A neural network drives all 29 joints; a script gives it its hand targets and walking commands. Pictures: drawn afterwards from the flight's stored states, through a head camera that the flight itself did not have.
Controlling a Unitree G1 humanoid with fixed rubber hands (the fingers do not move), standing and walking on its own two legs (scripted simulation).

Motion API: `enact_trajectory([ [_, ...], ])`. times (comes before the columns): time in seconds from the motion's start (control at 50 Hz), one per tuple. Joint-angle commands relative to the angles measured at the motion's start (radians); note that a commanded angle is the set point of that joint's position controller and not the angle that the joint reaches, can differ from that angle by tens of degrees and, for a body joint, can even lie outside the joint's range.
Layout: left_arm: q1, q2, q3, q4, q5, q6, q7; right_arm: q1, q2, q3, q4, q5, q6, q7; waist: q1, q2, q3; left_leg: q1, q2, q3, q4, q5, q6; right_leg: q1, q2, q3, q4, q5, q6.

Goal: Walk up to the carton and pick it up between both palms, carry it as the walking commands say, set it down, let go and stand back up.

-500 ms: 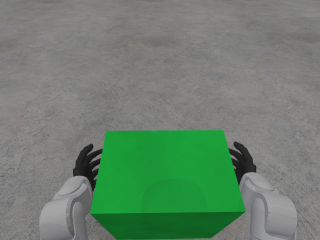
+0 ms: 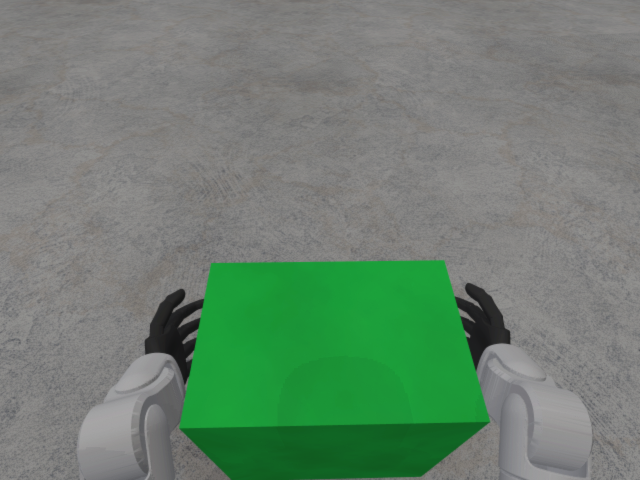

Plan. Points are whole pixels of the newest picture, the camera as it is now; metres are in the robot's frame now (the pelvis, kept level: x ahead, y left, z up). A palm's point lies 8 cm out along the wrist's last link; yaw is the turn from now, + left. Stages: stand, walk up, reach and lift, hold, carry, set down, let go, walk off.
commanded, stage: carry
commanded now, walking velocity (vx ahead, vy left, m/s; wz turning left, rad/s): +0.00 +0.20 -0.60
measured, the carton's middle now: (327, 381) +0.24 +0.00 +0.02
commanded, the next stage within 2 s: none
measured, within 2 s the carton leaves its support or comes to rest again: neither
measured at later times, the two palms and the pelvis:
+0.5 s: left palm (149, 357) +0.25 +0.20 +0.07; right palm (461, 391) +0.20 -0.14 +0.07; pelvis -0.01 +0.06 -0.01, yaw -8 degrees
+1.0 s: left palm (166, 349) +0.25 +0.18 +0.08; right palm out of the picture +0.11 -0.13 +0.09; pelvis -0.03 +0.12 +0.00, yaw -23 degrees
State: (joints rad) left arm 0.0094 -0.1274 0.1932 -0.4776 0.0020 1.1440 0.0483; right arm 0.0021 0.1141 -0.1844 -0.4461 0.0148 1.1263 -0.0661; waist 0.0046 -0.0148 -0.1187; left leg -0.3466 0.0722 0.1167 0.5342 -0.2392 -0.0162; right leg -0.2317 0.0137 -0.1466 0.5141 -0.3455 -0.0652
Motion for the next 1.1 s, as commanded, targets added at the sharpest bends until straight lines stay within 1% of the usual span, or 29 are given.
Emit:
enact_trajectory([
  [0.0, -0.406, -0.697, -0.781, -0.118, -0.243, 0.0, -0.1, -0.375, 0.73, 0.79, -0.136, 0.2, 0.003, 0.082, 0.002, -0.103, -0.112, 0.032, 0.064, -0.025, 0.052, 0.0, -0.016, 0.021, -0.281, 0.242, -0.119, 0.591, 0.017],
  [0.02, -0.41, -0.689, -0.789, -0.133, -0.248, -0.001, -0.096, -0.345, 0.73, 0.782, -0.122, 0.197, 0.005, 0.079, 0.002, -0.097, -0.127, 0.037, 0.055, -0.014, 0.043, -0.011, -0.018, 0.043, -0.282, 0.245, -0.092, 0.663, 0.002],
  [0.08, -0.373, -0.684, -0.788, -0.118, -0.237, 0.002, -0.098, -0.361, 0.711, 0.785, -0.152, 0.2, 0.0, 0.081, 0.0, -0.067, -0.13, 0.056, 0.041, -0.004, 0.024, 0.019, -0.008, 0.02, -0.272, 0.254, -0.049, 0.674, -0.019],
  [0.16, -0.4, -0.699, -0.819, -0.183, -0.249, -0.006, -0.1, -0.373, 0.743, 0.8, -0.189, 0.215, -0.008, 0.09, 0.0, -0.022, -0.145, 0.155, 0.073, -0.015, 0.034, 0.145, 0.015, -0.094, -0.217, 0.219, -0.015, 0.49, -0.001],
  [0.22, -0.338, -0.694, -0.813, -0.175, -0.243, -0.011, -0.098, -0.329, 0.737, 0.805, -0.184, 0.213, -0.015, 0.087, 0.003, 0.008, -0.196, 0.198, 0.105, -0.009, 0.021, 0.281, 0.031, -0.089, -0.188, 0.179, 0.043, 0.421, 0.011],
  [0.32, -0.341, -0.693, -0.835, -0.211, -0.244, -0.015, -0.093, -0.306, 0.742, 0.806, -0.188, 0.219, -0.02, 0.092, 0.009, 0.07, -0.206, 0.209, 0.169, -0.018, 0.053, 0.432, 0.064, -0.132, -0.159, 0.18, 0.099, 0.315, 0.018],
  [0.38, -0.34, -0.702, -0.838, -0.218, -0.241, -0.021, -0.091, -0.331, 0.743, 0.818, -0.218, 0.229, -0.026, 0.096, 0.013, 0.053, -0.194, 0.199, 0.196, -0.019, 0.034, 0.352, 0.082, -0.167, -0.138, 0.171, 0.096, 0.218, 0.021],
  [0.46, -0.331, -0.715, -0.844, -0.195, -0.254, -0.018, -0.096, -0.298, 0.722, 0.799, -0.221, 0.207, -0.026, 0.091, 0.01, 0.026, -0.168, 0.198, 0.207, -0.014, 0.02, 0.255, 0.086, -0.216, -0.13, 0.18, 0.094, 0.204, 0.03],
  [0.5, -0.32, -0.7, -0.843, -0.203, -0.251, -0.022, -0.094, -0.281, 0.711, 0.797, -0.217, 0.207, -0.028, 0.09, 0.014, 0.061, -0.168, 0.22, 0.214, -0.01, 0.015, 0.266, 0.094, -0.241, -0.128, 0.197, 0.11, 0.223, 0.023],
  [0.52, -0.349, -0.702, -0.857, -0.24, -0.262, -0.025, -0.092, -0.272, 0.725, 0.796, -0.208, 0.207, -0.027, 0.089, 0.01, 0.083, -0.185, 0.256, 0.23, -0.029, 0.002, 0.276, 0.099, -0.258, -0.115, 0.17, 0.134, 0.218, 0.031],
  [0.6, -0.363, -0.717, -0.856, -0.226, -0.271, -0.024, -0.102, -0.308, 0.728, 0.799, -0.234, 0.202, -0.034, 0.084, 0.01, 0.122, -0.152, 0.232, 0.29, -0.036, -0.059, 0.158, 0.134, -0.295, -0.09, 0.118, 0.157, -0.047, 0.029],
  [0.62, -0.332, -0.694, -0.842, -0.215, -0.264, -0.022, -0.103, -0.289, 0.708, 0.799, -0.223, 0.197, -0.03, 0.083, 0.017, 0.092, -0.141, 0.167, 0.284, -0.029, -0.046, 0.066, 0.128, -0.261, -0.11, 0.146, 0.138, -0.015, 0.016],
  [0.64, -0.329, -0.695, -0.833, -0.198, -0.258, -0.016, -0.103, -0.301, 0.708, 0.802, -0.221, 0.193, -0.023, 0.082, 0.03, -0.002, -0.116, 0.074, 0.231, 0.024, 0.005, -0.08, 0.096, -0.212, -0.156, 0.231, 0.039, 0.049, -0.007],
  [0.68, -0.338, -0.671, -0.816, -0.191, -0.253, -0.011, -0.097, -0.319, 0.685, 0.802, -0.238, 0.193, -0.014, 0.08, 0.026, -0.267, -0.098, -0.06, 0.065, 0.077, 0.181, -0.278, 0.034, -0.149, -0.298, 0.514, -0.149, 0.218, -0.074],
  [0.7, -0.309, -0.676, -0.814, -0.169, -0.248, -0.01, -0.098, -0.311, 0.673, 0.792, -0.239, 0.19, -0.014, 0.077, 0.023, -0.308, -0.087, -0.013, 0.023, 0.037, 0.195, -0.287, 0.017, -0.205, -0.322, 0.568, -0.176, 0.277, -0.077],
  [0.72, -0.339, -0.673, -0.825, -0.208, -0.254, -0.015, -0.1, -0.329, 0.686, 0.8, -0.246, 0.201, -0.015, 0.079, 0.015, -0.279, -0.091, 0.035, 0.044, -0.033, 0.173, -0.251, 0.022, -0.238, -0.307, 0.549, -0.153, 0.32, -0.068],
  [0.74, -0.338, -0.689, -0.824, -0.205, -0.253, -0.02, -0.101, -0.339, 0.709, 0.814, -0.248, 0.215, -0.02, 0.081, 0.011, -0.23, -0.125, 0.12, 0.036, -0.014, 0.093, -0.202, 0.024, -0.254, -0.263, 0.471, -0.12, 0.334, -0.042],
  [0.76, -0.372, -0.704, -0.837, -0.221, -0.262, -0.022, -0.102, -0.327, 0.734, 0.808, -0.223, 0.214, -0.022, 0.08, -0.002, -0.152, -0.131, 0.177, 0.041, 0.011, -0.025, -0.112, 0.033, -0.265, -0.201, 0.355, -0.048, 0.329, -0.014],
  [0.78, -0.373, -0.729, -0.849, -0.232, -0.265, -0.024, -0.102, -0.319, 0.753, 0.807, -0.224, 0.22, -0.027, 0.084, -0.006, -0.029, -0.164, 0.268, 0.096, -0.024, -0.134, -0.048, 0.054, -0.306, -0.129, 0.241, 0.04, 0.237, 0.019],
  [0.8, -0.362, -0.721, -0.854, -0.239, -0.261, -0.026, -0.099, -0.29, 0.733, 0.793, -0.22, 0.21, -0.031, 0.08, -0.007, 0.118, -0.17, 0.33, 0.266, -0.159, -0.193, 0.039, 0.117, -0.393, -0.056, 0.119, 0.188, 0.083, 0.054],
  [0.82, -0.366, -0.69, -0.857, -0.247, -0.25, -0.022, -0.095, -0.265, 0.718, 0.779, -0.203, 0.207, -0.028, 0.082, -0.014, 0.289, -0.169, 0.313, 0.415, -0.235, -0.277, 0.035, 0.189, -0.465, -0.053, 0.064, 0.463, -0.2, 0.069],
  [0.84, -0.378, -0.67, -0.856, -0.252, -0.245, -0.026, -0.091, -0.257, 0.719, 0.782, -0.198, 0.214, -0.03, 0.085, -0.01, 0.239, -0.13, 0.235, 0.444, -0.17, -0.318, -0.081, 0.215, -0.477, -0.118, 0.079, 0.607, -0.21, 0.069],
  [0.86, -0.386, -0.678, -0.854, -0.225, -0.244, -0.019, -0.095, -0.301, 0.721, 0.79, -0.221, 0.212, -0.028, 0.091, -0.008, 0.166, -0.1, 0.203, 0.406, -0.146, -0.328, -0.139, 0.203, -0.483, -0.13, 0.084, 0.637, -0.181, 0.066],
  [0.92, -0.365, -0.683, -0.837, -0.205, -0.25, -0.015, -0.097, -0.318, 0.708, 0.793, -0.229, 0.216, -0.021, 0.095, -0.003, 0.05, -0.093, 0.166, 0.306, -0.026, -0.298, -0.019, 0.194, -0.464, -0.137, 0.072, 0.677, -0.101, 0.062],
  [0.96, -0.333, -0.685, -0.823, -0.201, -0.244, -0.022, -0.094, -0.323, 0.714, 0.804, -0.234, 0.227, -0.02, 0.097, -0.001, 0.026, -0.131, 0.233, 0.292, 0.026, -0.255, 0.054, 0.18, -0.454, -0.139, 0.078, 0.643, -0.083, 0.066],
  [0.98, -0.333, -0.703, -0.829, -0.197, -0.241, -0.023, -0.088, -0.321, 0.715, 0.798, -0.251, 0.23, -0.023, 0.096, -0.006, 0.08, -0.167, 0.299, 0.29, 0.033, -0.237, 0.085, 0.176, -0.457, -0.138, 0.072, 0.599, -0.073, 0.073],
  [1.02, -0.305, -0.689, -0.821, -0.179, -0.218, -0.016, -0.083, -0.296, 0.695, 0.797, -0.237, 0.225, -0.015, 0.097, -0.006, 0.115, -0.166, 0.286, 0.304, 0.06, -0.227, 0.073, 0.191, -0.437, -0.146, 0.046, 0.55, -0.077, 0.074],
  [1.04, -0.313, -0.685, -0.823, -0.204, -0.22, -0.021, -0.078, -0.276, 0.7, 0.794, -0.228, 0.226, -0.016, 0.095, -0.009, 0.112, -0.17, 0.3, 0.301, 0.054, -0.229, 0.048, 0.183, -0.429, -0.141, 0.041, 0.531, -0.071, 0.074],
  [1.08, -0.295, -0.678, -0.817, -0.197, -0.208, -0.02, -0.076, -0.273, 0.693, 0.806, -0.229, 0.23, -0.014, 0.099, -0.009, 0.12, -0.154, 0.298, 0.335, 0.057, -0.222, 0.1, 0.205, -0.433, -0.159, 0.025, 0.493, -0.085, 0.075],
])
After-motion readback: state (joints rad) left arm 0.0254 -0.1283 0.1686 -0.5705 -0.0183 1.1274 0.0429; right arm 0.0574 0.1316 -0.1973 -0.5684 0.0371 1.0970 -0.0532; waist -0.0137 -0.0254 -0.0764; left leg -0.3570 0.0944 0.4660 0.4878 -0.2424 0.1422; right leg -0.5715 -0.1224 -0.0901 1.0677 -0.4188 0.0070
